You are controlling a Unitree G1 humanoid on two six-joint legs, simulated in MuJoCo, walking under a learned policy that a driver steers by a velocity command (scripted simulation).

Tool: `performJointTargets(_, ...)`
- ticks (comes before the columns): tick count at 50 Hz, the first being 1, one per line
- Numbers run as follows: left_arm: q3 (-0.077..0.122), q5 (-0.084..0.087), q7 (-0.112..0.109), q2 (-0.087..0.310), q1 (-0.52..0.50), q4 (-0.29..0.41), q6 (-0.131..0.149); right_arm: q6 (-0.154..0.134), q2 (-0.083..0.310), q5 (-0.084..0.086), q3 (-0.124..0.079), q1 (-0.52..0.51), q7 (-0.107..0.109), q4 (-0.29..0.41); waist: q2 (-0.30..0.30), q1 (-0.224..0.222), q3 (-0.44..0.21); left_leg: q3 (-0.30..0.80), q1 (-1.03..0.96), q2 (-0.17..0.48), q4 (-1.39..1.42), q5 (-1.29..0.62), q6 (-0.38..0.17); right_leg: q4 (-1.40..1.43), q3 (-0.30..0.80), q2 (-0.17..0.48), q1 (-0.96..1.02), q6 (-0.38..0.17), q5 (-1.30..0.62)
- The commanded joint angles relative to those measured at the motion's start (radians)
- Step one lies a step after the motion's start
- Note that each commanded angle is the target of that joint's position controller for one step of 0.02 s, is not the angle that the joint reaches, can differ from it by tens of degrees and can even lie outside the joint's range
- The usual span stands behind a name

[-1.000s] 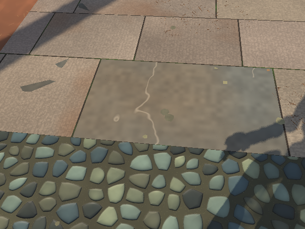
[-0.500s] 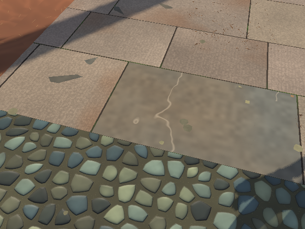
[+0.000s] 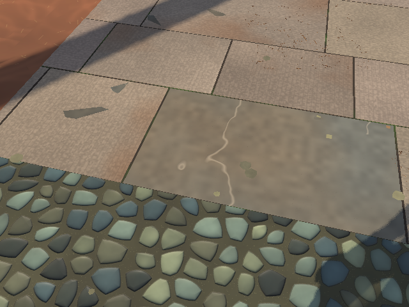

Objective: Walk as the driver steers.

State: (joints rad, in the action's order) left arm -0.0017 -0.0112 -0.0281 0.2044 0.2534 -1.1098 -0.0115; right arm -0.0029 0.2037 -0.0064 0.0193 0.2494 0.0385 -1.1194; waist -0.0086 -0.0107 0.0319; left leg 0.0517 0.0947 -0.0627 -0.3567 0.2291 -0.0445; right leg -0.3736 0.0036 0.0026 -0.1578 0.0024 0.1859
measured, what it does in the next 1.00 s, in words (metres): walks ahead: left foot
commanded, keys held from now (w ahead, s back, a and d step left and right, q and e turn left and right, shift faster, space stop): w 1.00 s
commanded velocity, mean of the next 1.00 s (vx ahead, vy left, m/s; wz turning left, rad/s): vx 0.38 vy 0.00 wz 0.00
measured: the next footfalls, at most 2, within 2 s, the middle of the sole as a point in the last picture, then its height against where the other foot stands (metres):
left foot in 0.74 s outside the picture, level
right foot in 1.28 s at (252, 244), level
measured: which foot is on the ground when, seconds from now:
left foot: down 0.00-0.28, up 0.30-0.72, down 0.74-1.00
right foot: down 0.00-0.76, up 0.78-1.00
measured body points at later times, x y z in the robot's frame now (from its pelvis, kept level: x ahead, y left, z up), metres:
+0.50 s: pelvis +0.13 -0.06 +0.00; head +0.15 -0.07 +0.45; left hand +0.05 +0.18 -0.14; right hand +0.21 -0.30 -0.16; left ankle +0.16 +0.08 -0.67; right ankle +0.05 -0.12 -0.75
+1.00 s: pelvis +0.42 -0.03 +0.00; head +0.43 -0.03 +0.45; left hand +0.51 +0.21 -0.14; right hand +0.38 -0.27 -0.15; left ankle +0.40 +0.01 -0.75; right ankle +0.48 -0.18 -0.67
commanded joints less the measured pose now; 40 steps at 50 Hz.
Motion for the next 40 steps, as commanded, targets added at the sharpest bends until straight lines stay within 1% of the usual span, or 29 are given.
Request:
performJointTargets(1, 0.010, -0.001, -0.004, 0.084, 0.050, 0.002, 0.005, -0.006, 0.096, -0.001, -0.013, 0.047, 0.004, 0.009, 0.018, 0.000, 0.007, 0.110, 0.086, 0.121, 0.090, -0.012, -0.026, 0.035, 0.070, 0.071, 0.035, -0.031, -0.009)
performJointTargets(3, 0.018, -0.007, -0.001, 0.093, 0.046, 0.010, 0.000, 0.005, 0.138, -0.002, -0.032, 0.067, 0.003, 0.008, 0.063, 0.008, 0.033, 0.145, 0.119, 0.112, 0.102, 0.315, -0.066, -0.054, 0.020, 0.008, -0.027, -0.047, 0.236)
performJointTargets(4, 0.020, -0.014, 0.004, 0.092, 0.029, 0.022, -0.002, 0.011, 0.153, -0.005, -0.042, 0.088, 0.000, 0.008, 0.086, 0.021, 0.075, 0.198, 0.135, 0.138, 0.128, 0.478, -0.096, -0.108, 0.003, -0.016, -0.110, -0.056, 0.329)
performJointTargets(6, 0.012, -0.030, 0.016, 0.048, -0.015, 0.055, 0.005, 0.014, 0.169, -0.008, -0.058, 0.152, -0.002, -0.001, 0.153, 0.050, 0.150, 0.364, 0.124, 0.259, 0.212, 0.640, -0.171, -0.257, -0.056, -0.034, -0.252, -0.059, 0.301)
performJointTargets(7, 0.011, -0.034, 0.020, 0.042, -0.031, 0.070, 0.015, 0.010, 0.160, -0.010, -0.062, 0.162, -0.004, -0.002, 0.159, 0.055, 0.169, 0.417, 0.127, 0.307, 0.237, 0.616, -0.200, -0.317, -0.052, -0.006, -0.285, -0.064, 0.252)
performJointTargets(9, 0.019, -0.027, 0.029, 0.064, -0.045, 0.095, 0.039, -0.005, 0.159, -0.019, -0.069, 0.153, -0.008, 0.008, 0.133, 0.045, 0.154, 0.414, 0.080, 0.327, 0.235, 0.486, -0.216, -0.360, -0.030, 0.024, -0.331, -0.074, 0.269)
performJointTargets(11, 0.024, -0.016, 0.038, 0.060, -0.010, 0.101, 0.060, -0.019, 0.162, -0.012, -0.077, 0.119, -0.011, 0.020, 0.126, 0.009, 0.134, 0.333, 0.107, 0.294, 0.194, 0.389, -0.195, -0.252, -0.046, 0.023, -0.237, -0.085, 0.236)
performJointTargets(12, 0.025, -0.009, 0.037, 0.045, 0.053, 0.083, 0.068, -0.023, 0.153, -0.003, -0.077, 0.079, -0.014, 0.032, 0.114, -0.031, 0.124, 0.267, 0.187, 0.252, 0.155, 0.349, -0.169, -0.144, -0.076, 0.000, -0.091, -0.090, 0.161)
performJointTargets(13, 0.031, -0.004, 0.033, 0.041, 0.153, 0.044, 0.072, -0.026, 0.139, -0.001, -0.076, 0.048, -0.016, 0.045, 0.081, -0.073, 0.109, 0.207, 0.288, 0.200, 0.078, 0.320, -0.143, -0.057, -0.092, -0.038, 0.088, -0.088, 0.121)
performJointTargets(14, 0.044, -0.010, 0.025, 0.076, 0.257, 0.013, 0.078, -0.036, 0.104, -0.007, -0.067, 0.021, -0.018, 0.067, -0.015, -0.110, 0.086, 0.121, 0.414, 0.134, -0.083, 0.264, -0.110, 0.021, 0.024, 0.032, 0.256, -0.093, 0.170)
performJointTargets(15, 0.071, -0.015, 0.017, 0.183, 0.388, -0.004, 0.083, -0.050, 0.019, -0.001, -0.043, 0.002, -0.029, 0.106, -0.268, -0.147, 0.018, -0.056, 0.566, 0.001, -0.420, 0.251, -0.057, 0.218, 0.435, 0.277, 0.380, -0.155, 0.470)
performJointTargets(16, 0.078, -0.006, 0.019, 0.202, 0.418, -0.031, 0.071, -0.053, 0.096, -0.032, -0.061, -0.020, -0.035, 0.125, -0.227, -0.122, 0.065, -0.062, 0.653, 0.006, -0.614, 0.315, -0.059, 0.270, 0.627, 0.385, 0.306, -0.214, 0.568)
performJointTargets(17, 0.064, -0.009, 0.022, 0.147, 0.311, 0.004, 0.071, -0.056, 0.107, -0.041, -0.066, -0.032, -0.045, 0.124, -0.090, -0.060, 0.139, -0.021, 0.670, 0.070, -0.711, 0.225, -0.068, 0.264, 0.568, 0.362, 0.217, -0.215, 0.552)
performJointTargets(18, 0.057, -0.009, 0.027, 0.121, 0.233, 0.034, 0.081, -0.062, 0.075, -0.034, -0.059, -0.019, -0.056, 0.113, -0.044, -0.025, 0.154, -0.012, 0.651, 0.102, -0.728, 0.131, -0.065, 0.268, 0.474, 0.318, 0.161, -0.200, 0.441)
performJointTargets(19, 0.052, -0.007, 0.027, 0.107, 0.193, 0.052, 0.090, -0.067, 0.061, -0.028, -0.057, -0.004, -0.064, 0.105, -0.035, -0.001, 0.139, -0.016, 0.618, 0.123, -0.715, 0.061, -0.054, 0.277, 0.382, 0.275, 0.147, -0.181, 0.308)
performJointTargets(21, 0.040, -0.006, 0.024, 0.075, 0.211, 0.042, 0.106, -0.061, 0.070, -0.033, -0.063, -0.004, -0.072, 0.101, -0.046, 0.008, 0.100, -0.053, 0.595, 0.128, -0.704, -0.009, -0.031, 0.264, 0.244, 0.218, 0.174, -0.160, 0.035)
performJointTargets(23, 0.033, -0.002, 0.022, 0.066, 0.278, 0.015, 0.113, -0.049, 0.066, -0.030, -0.065, -0.034, -0.072, 0.116, -0.065, 0.006, 0.073, -0.090, 0.621, 0.118, -0.704, -0.032, -0.017, 0.223, 0.158, 0.195, 0.219, -0.154, -0.248)
performJointTargets(24, 0.029, -0.002, 0.020, 0.062, 0.302, 0.006, 0.114, -0.044, 0.060, -0.029, -0.064, -0.068, -0.071, 0.130, -0.070, 0.001, 0.072, -0.105, 0.635, 0.114, -0.692, -0.042, -0.009, 0.213, 0.129, 0.188, 0.222, -0.153, -0.342)
performJointTargets(28, 0.016, -0.006, 0.014, 0.054, 0.324, 0.000, 0.114, -0.037, 0.035, -0.019, -0.048, -0.260, -0.071, 0.210, -0.080, -0.027, 0.113, -0.166, 0.612, 0.084, -0.487, -0.107, 0.005, 0.222, 0.060, 0.154, 0.172, -0.149, -0.506)
performJointTargets(30, 0.014, -0.006, 0.009, 0.062, 0.335, -0.005, 0.115, -0.038, 0.022, -0.012, -0.038, -0.325, -0.070, 0.237, -0.092, -0.039, 0.124, -0.195, 0.541, 0.060, -0.351, -0.141, -0.006, 0.225, 0.040, 0.153, 0.160, -0.147, -0.565)
performJointTargets(31, 0.015, -0.007, 0.007, 0.071, 0.338, -0.008, 0.116, -0.038, 0.026, -0.010, -0.036, -0.337, -0.068, 0.246, -0.099, -0.038, 0.123, -0.206, 0.502, 0.049, -0.305, -0.146, -0.019, 0.222, 0.034, 0.162, 0.167, -0.149, -0.613)
performJointTargets(33, 0.019, -0.008, 0.005, 0.089, 0.317, -0.009, 0.120, -0.040, 0.052, -0.008, -0.043, -0.300, -0.059, 0.250, -0.106, -0.004, 0.094, -0.212, 0.401, 0.020, -0.251, -0.134, -0.059, 0.159, 0.019, 0.183, 0.201, -0.142, -0.818)
performJointTargets(34, 0.022, -0.007, 0.002, 0.101, 0.300, -0.007, 0.122, -0.044, 0.072, -0.009, -0.052, -0.239, -0.051, 0.237, -0.111, 0.028, 0.056, -0.211, 0.328, -0.002, -0.242, -0.112, -0.080, 0.083, 0.010, 0.191, 0.223, -0.136, -0.949)
performJointTargets(35, 0.026, -0.008, 0.000, 0.113, 0.281, -0.003, 0.120, -0.051, 0.097, -0.008, -0.065, -0.126, -0.044, 0.204, -0.112, 0.078, -0.004, -0.199, 0.226, -0.022, -0.226, -0.092, -0.101, -0.042, 0.005, 0.193, 0.243, -0.131, -1.028)
performJointTargets(36, 0.030, -0.004, 0.001, 0.124, 0.254, 0.003, 0.115, -0.059, 0.117, -0.008, -0.080, 0.029, -0.037, 0.154, -0.105, 0.144, -0.079, -0.185, 0.065, -0.024, -0.161, -0.121, -0.123, -0.217, -0.005, 0.186, 0.220, -0.125, -0.994)
performJointTargets(37, 0.028, 0.000, 0.006, 0.116, 0.242, 0.016, 0.113, -0.065, 0.158, -0.024, -0.099, 0.174, -0.027, 0.114, -0.072, 0.202, -0.154, -0.085, -0.152, 0.072, -0.123, -0.065, -0.155, -0.445, -0.020, 0.155, 0.072, -0.121, -0.757)
performJointTargets(38, 0.012, 0.010, 0.017, 0.021, 0.300, 0.045, 0.111, -0.066, 0.252, -0.048, -0.122, 0.273, -0.023, 0.106, 0.109, 0.169, -0.271, 0.313, -0.374, 0.363, -0.090, 0.082, -0.241, -0.816, -0.068, 0.030, -0.186, -0.101, -0.097)
performJointTargets(39, 0.030, 0.015, 0.026, 0.049, 0.339, 0.039, 0.104, -0.053, 0.240, -0.023, -0.124, 0.218, -0.038, 0.109, 0.155, 0.127, -0.308, 0.703, -0.407, 0.470, 0.084, 0.192, -0.348, -1.048, 0.027, -0.089, -0.405, -0.100, 0.319)
performJointTargets(40, 0.041, -0.002, 0.023, 0.089, 0.231, 0.073, 0.100, -0.054, 0.192, 0.000, -0.113, 0.087, -0.042, 0.128, 0.070, 0.079, -0.125, 0.562, -0.255, 0.428, 0.133, 0.304, -0.306, -1.040, 0.063, -0.003, -0.491, -0.117, 0.218)
Keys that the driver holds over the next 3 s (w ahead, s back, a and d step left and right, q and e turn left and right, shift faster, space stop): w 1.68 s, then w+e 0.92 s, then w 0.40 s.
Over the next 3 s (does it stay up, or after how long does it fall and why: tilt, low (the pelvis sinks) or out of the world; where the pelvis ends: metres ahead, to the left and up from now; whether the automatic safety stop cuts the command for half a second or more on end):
stays up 1.51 -0.21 -0.02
